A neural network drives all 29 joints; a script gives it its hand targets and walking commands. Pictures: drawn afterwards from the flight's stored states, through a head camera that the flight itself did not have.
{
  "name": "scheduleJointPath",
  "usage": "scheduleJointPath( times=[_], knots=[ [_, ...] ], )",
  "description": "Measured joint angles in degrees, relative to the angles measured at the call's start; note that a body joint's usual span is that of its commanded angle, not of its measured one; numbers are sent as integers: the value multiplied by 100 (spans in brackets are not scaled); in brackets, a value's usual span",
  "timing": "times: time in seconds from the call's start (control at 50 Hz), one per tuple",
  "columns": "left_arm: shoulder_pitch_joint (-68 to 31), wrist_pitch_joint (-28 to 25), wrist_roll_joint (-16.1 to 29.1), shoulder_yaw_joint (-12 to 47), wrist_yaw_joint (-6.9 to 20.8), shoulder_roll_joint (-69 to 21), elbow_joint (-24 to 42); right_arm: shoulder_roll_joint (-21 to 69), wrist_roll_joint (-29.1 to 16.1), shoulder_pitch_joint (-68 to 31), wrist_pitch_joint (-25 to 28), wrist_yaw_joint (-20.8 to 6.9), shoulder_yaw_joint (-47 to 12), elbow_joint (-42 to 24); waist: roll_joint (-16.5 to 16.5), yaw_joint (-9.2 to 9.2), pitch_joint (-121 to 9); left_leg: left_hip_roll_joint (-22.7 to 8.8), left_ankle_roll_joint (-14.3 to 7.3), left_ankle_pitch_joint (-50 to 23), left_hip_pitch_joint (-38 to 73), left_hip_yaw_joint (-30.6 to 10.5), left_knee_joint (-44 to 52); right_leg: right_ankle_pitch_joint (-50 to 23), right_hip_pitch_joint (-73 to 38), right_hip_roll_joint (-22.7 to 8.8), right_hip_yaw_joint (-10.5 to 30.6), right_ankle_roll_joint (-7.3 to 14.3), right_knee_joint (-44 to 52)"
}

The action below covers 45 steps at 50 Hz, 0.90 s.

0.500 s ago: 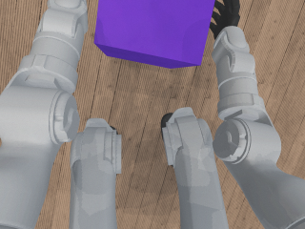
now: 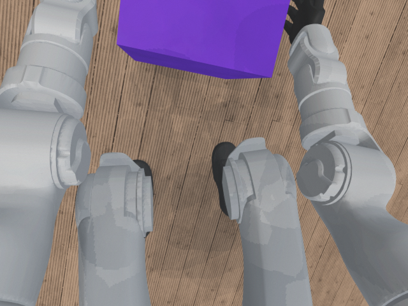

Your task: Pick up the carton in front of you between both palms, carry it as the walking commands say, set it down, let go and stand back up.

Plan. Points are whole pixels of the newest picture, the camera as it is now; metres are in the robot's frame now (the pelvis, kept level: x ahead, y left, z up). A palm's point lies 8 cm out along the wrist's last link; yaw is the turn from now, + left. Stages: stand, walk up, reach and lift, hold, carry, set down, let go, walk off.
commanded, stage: set down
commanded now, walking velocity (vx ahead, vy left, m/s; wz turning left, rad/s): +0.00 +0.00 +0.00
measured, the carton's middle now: (198, 6) +0.54 -0.04 -0.25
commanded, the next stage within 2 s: let go in 1.26 s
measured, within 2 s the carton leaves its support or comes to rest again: neither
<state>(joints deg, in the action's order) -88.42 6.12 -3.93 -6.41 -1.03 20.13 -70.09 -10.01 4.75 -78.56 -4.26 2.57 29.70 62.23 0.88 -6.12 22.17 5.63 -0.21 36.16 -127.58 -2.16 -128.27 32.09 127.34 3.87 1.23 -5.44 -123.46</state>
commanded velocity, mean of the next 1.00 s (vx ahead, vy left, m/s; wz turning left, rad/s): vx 0.00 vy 0.00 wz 0.00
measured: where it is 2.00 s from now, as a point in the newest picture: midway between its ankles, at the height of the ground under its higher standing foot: (184, 201)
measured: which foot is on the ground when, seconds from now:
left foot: down 0.00-1.00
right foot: down 0.00-1.00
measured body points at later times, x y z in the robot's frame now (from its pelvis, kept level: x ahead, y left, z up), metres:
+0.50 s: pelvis +0.00 -0.01 +0.04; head +0.34 -0.01 +0.32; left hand +0.60 +0.13 -0.09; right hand +0.51 -0.23 -0.09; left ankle +0.09 +0.10 -0.34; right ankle +0.12 -0.13 -0.34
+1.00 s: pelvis +0.02 +0.00 +0.16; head +0.34 +0.00 +0.48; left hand +0.60 +0.15 +0.06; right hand +0.51 -0.24 +0.06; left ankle +0.09 +0.10 -0.34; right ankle +0.12 -0.13 -0.34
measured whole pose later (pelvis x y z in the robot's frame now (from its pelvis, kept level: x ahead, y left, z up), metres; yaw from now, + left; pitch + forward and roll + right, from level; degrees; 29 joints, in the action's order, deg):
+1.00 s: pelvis +0.02 +0.00 +0.16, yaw +0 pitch +48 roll -2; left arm -74.3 13.1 0.9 -7.3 0.8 23.5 -55.5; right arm -9.3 -6.4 -60.2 -11.5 7.4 19.6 40.2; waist -1.6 -7.4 -2.5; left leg 3.1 -0.3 29.3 -111.2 -2.2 -92.9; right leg 24.9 112.1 1.8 0.7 -1.8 -89.2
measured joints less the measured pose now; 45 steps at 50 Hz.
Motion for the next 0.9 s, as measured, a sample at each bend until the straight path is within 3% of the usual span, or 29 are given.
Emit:
scheduleJointPath(
  times=[0.16, 0.28, 0.38, 0.46, 0.64, 0.9],
  knots=[
    [227, -227, 1323, 1033, -176, 711, 278, -642, -1442, 61, 370, 290, -1113, 216, 81, 18, 169, -219, -31, 44, -92, 38, -113, -57, 168, -231, -202, 265, -112],
    [180, -127, 1606, 1229, -199, 791, 643, -642, -1945, 230, 273, 493, -1545, -269, 68, 20, -43, -277, 7, 20, -160, 14, -143, -130, 277, -258, -267, 360, -142],
    [366, 145, 1465, 996, -228, 726, 970, -374, -1871, 558, -2, 729, -1620, -1026, -22, -23, -388, -323, 12, 6, 36, 48, 122, -179, 136, -203, -221, 374, 98],
    [493, 310, 1240, 664, -186, 622, 841, -184, -1648, 764, -237, 813, -1533, -1265, -106, -76, -832, -347, -1, -40, 251, 81, 569, -221, -55, -169, -165, 371, 514],
    [651, 273, 838, 163, -10, 520, 513, -4, -1248, 1013, -359, 733, -1246, -1342, -183, -103, -1702, -354, -4, -261, 538, 85, 1606, -406, -351, -144, -103, 367, 1523],
    [1222, 632, 605, 40, 101, 417, 1361, 46, -1179, 1624, -663, 583, -1081, -2086, -207, -132, -2291, -262, 1, -538, 1201, 21, 2919, -590, -1072, -205, -76, 367, 2805]
  ],
)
